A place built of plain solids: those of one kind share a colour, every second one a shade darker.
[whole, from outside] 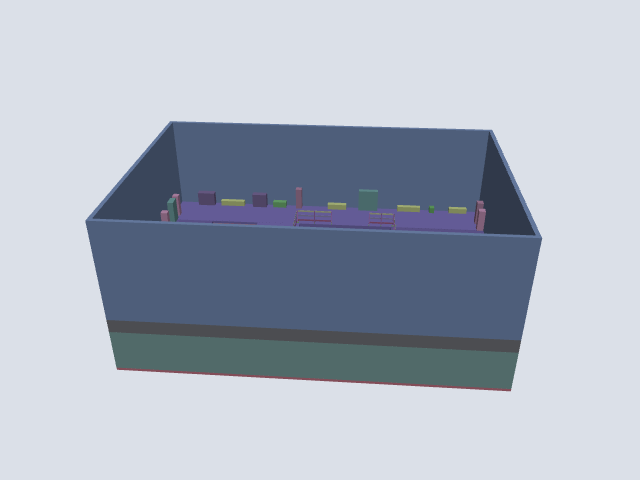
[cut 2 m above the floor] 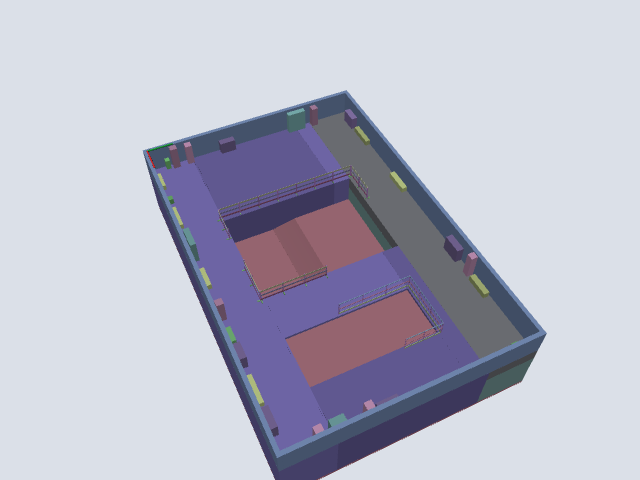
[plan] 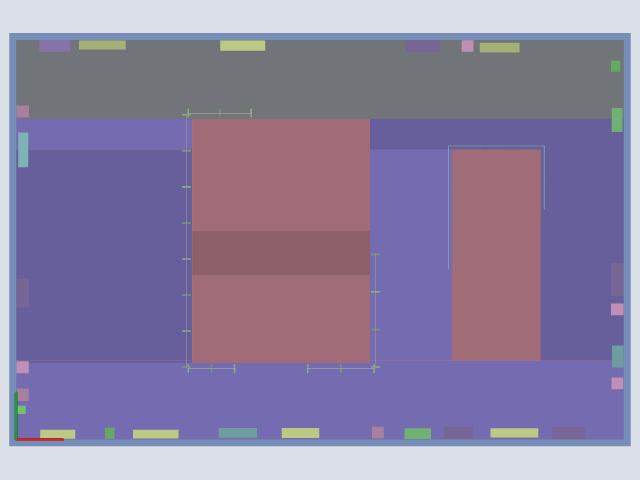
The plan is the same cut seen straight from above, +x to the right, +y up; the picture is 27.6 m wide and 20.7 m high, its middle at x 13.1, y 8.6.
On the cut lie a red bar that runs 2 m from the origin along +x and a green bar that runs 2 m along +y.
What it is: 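A town's swimming bath, shut for a repair, its basins drained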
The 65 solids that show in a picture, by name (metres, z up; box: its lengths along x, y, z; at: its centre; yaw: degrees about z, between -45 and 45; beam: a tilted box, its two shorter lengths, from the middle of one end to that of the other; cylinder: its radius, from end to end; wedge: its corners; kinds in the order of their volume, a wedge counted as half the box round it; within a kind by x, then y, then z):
{
 "surround_1": {"box": [7.89, 0.1, 4.1], "at": [3.64, 3.35, -2.05]},
 "surround_2": {"box": [7.89, 9.11, 4.1], "at": [3.64, 7.95, -2.05]},
 "surround_3": {"box": [7.89, 1.32, 4.1], "at": [3.64, 13.17, -2.05]},
 "surround_4": {"box": [26.8, 3.59, 4.1], "at": [13.1, 1.5, -2.05]},
 "surround_5": {"box": [3.54, 9.11, 4.1], "at": [17.02, 7.95, -2.05]},
 "surround_6": {"box": [11.24, 0.1, 4.1], "at": [20.88, 3.35, -2.05]},
 "surround_7": {"box": [11.24, 1.32, 4.1], "at": [20.88, 13.17, -2.05]},
 "surround_8": {"box": [3.88, 9.11, 4.1], "at": [24.56, 7.95, -2.05]},
 "surround_under_1": {"box": [26.8, 3.7, 3.1], "at": [13.1, 15.68, -2.55]},
 "floor_1": {"wedge": [[7.59, 7.09, -4.1], [7.59, 7.09, -2.85], [7.59, 8.99, -4.1], [7.59, 8.99, -2.42], [15.25, 7.09, -4.1], [15.25, 7.09, -2.85], [15.25, 8.99, -4.1], [15.25, 8.99, -2.42]]},
 "floor_2": {"wedge": [[7.59, 8.99, -4.1], [7.59, 8.99, -2.42], [7.59, 13.83, -4.1], [7.59, 13.83, -2.37], [15.25, 8.99, -4.1], [15.25, 8.99, -2.42], [15.25, 13.83, -4.1], [15.25, 13.83, -2.37]]},
 "floor_3": {"box": [7.67, 3.8, 1.25], "at": [11.42, 5.19, -3.47]},
 "floor_4": {"box": [3.82, 9.11, 3.91], "at": [20.71, 7.95, -2.14]},
 "wall_1": {"box": [0.3, 17.23, 7.41], "at": [-0.15, 8.61, 3.71]},
 "wall_2": {"box": [26.8, 0.3, 7.41], "at": [13.1, -0.15, 3.71]},
 "wall_3": {"box": [26.8, 0.3, 7.41], "at": [13.1, 17.38, 3.71]},
 "wall_4": {"box": [0.3, 17.23, 7.41], "at": [26.35, 8.61, 3.71]},
 "footing_1": {"box": [26.8, 17.83, 0.2], "at": [13.1, 8.61, -4.2]},
 "reel_1": {"box": [0.53, 1.25, 1.01], "at": [0.27, 6.31, 0.5]},
 "reel_2": {"box": [1.33, 0.5, 1.04], "at": [1.66, 16.97, 0.52]},
 "reel_3": {"box": [1.47, 0.53, 1.2], "at": [17.55, 16.95, 0.6]},
 "reel_4": {"box": [1.24, 0.53, 1.18], "at": [19.07, 0.28, 0.59]},
 "reel_5": {"box": [1.45, 0.53, 1.15], "at": [23.82, 0.27, 0.58]},
 "reel_6": {"box": [0.55, 1.42, 1.07], "at": [25.92, 6.9, 0.54]},
 "chair_1": {"box": [0.54, 0.52, 1.78], "at": [0.28, 3.11, 0.89]},
 "chair_2": {"box": [0.54, 0.52, 1.73], "at": [0.28, 14.14, 0.86]},
 "chair_3": {"box": [0.52, 0.54, 1.92], "at": [0.29, 1.93, 0.96]},
 "chair_4": {"box": [0.51, 0.51, 1.81], "at": [15.6, 0.29, 0.91]},
 "chair_5": {"box": [0.51, 0.5, 1.93], "at": [19.47, 16.97, 0.96]},
 "chair_6": {"box": [0.51, 0.51, 1.81], "at": [25.92, 2.41, 0.91]},
 "chair_7": {"box": [0.54, 0.51, 1.88], "at": [25.92, 5.61, 0.94]},
 "cupboard_1": {"box": [0.43, 1.51, 1.82], "at": [0.3, 12.49, 0.91]},
 "cupboard_2": {"box": [1.65, 0.42, 1.84], "at": [9.56, 0.28, 0.92]},
 "cupboard_3": {"box": [0.49, 0.95, 1.88], "at": [25.94, 3.58, 0.94]},
 "bench_1": {"box": [1.51, 0.39, 0.43], "at": [1.79, 0.23, 0.22]},
 "bench_2": {"box": [2.02, 0.4, 0.44], "at": [3.71, 17.01, 0.22]},
 "bench_3": {"box": [1.96, 0.38, 0.44], "at": [6.01, 0.23, 0.22]},
 "bench_4": {"box": [1.94, 0.44, 0.43], "at": [9.77, 16.98, 0.21]},
 "bench_5": {"box": [1.62, 0.44, 0.46], "at": [12.26, 0.28, 0.23]},
 "bench_6": {"box": [1.72, 0.42, 0.46], "at": [20.85, 16.9, 0.23]},
 "bench_7": {"box": [2.07, 0.4, 0.45], "at": [21.48, 0.28, 0.22]},
 "crates_1": {"box": [1.15, 0.47, 0.5], "at": [17.32, 0.25, 0.25]},
 "crates_2": {"box": [0.47, 1.04, 0.47], "at": [25.92, 13.77, 0.23]},
 "drum_1": {"box": [0.4, 0.36, 0.84], "at": [0.21, 1.28, 0.42]},
 "drum_2": {"box": [0.42, 0.49, 0.47], "at": [4.03, 0.27, 0.24]},
 "drum_3": {"box": [0.4, 0.49, 0.69], "at": [25.85, 16.1, 0.35]},
 "guard_plank_top_1": {"box": [0.025, 10.95, 0.14], "at": [7.35, 8.56, 1.06]},
 "guard_plank_top_2": {"box": [2.07, 0.025, 0.14], "at": [8.42, 3.06, 1.06]},
 "guard_plank_top_3": {"box": [2.78, 0.025, 0.14], "at": [8.77, 14.06, 1.06]},
 "guard_plank_top_4": {"box": [2.92, 0.025, 0.14], "at": [14.0, 3.06, 1.06]},
 "guard_plank_top_5": {"box": [0.025, 4.93, 0.14], "at": [15.49, 5.55, 1.06]},
 "guard_plank_low_1": {"box": [0.025, 10.95, 0.14], "at": [7.35, 8.56, 0.22]},
 "guard_plank_low_2": {"box": [2.92, 0.025, 0.14], "at": [14.0, 3.06, 0.22]},
 "guard_plank_low_3": {"box": [0.025, 4.93, 0.14], "at": [15.49, 5.55, 0.22]},
 "guard_plank_mid_1": {"box": [0.025, 10.95, 0.14], "at": [7.35, 8.56, 0.64]},
 "guard_plank_mid_2": {"box": [2.92, 0.025, 0.14], "at": [14.0, 3.06, 0.64]},
 "guard_plank_mid_3": {"box": [0.025, 4.93, 0.14], "at": [15.49, 5.55, 0.64]},
 "guard_toe_1": {"box": [0.03, 5.36, 0.15], "at": [18.64, 10.0, 0.07]},
 "guard_toe_2": {"box": [4.17, 0.03, 0.15], "at": [20.71, 12.66, 0.07]},
 "guard_toe_3": {"box": [0.03, 2.77, 0.15], "at": [22.77, 11.29, 0.07]},
 "guard_rail_top_1": {"box": [0.048, 5.36, 0.048], "at": [18.64, 10.0, 1.13]},
 "guard_rail_top_2": {"box": [4.17, 0.048, 0.048], "at": [20.71, 12.66, 1.13]},
 "guard_rail_top_3": {"box": [0.048, 2.77, 0.048], "at": [22.77, 11.29, 1.13]},
 "guard_rail_mid_1": {"box": [0.048, 5.36, 0.048], "at": [18.64, 10.0, 0.58]},
 "guard_rail_mid_2": {"box": [4.17, 0.048, 0.048], "at": [20.71, 12.66, 0.58]}
}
